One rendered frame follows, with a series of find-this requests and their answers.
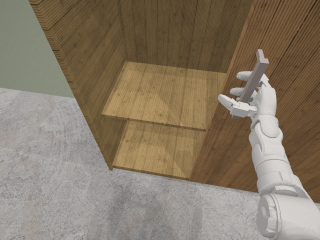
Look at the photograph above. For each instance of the wardrobe door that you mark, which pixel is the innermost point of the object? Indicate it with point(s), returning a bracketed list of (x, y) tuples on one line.
[(288, 33)]

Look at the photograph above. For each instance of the right robot upper arm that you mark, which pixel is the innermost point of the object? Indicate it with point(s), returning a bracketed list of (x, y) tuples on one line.
[(284, 217)]

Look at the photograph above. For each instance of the right robot forearm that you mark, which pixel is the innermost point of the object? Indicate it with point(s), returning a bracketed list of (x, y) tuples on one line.
[(271, 164)]

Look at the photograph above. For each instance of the handle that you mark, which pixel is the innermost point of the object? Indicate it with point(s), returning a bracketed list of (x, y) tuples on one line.
[(255, 77)]

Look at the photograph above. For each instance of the right robot hand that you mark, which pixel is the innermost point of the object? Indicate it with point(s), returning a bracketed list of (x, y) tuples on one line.
[(265, 99)]

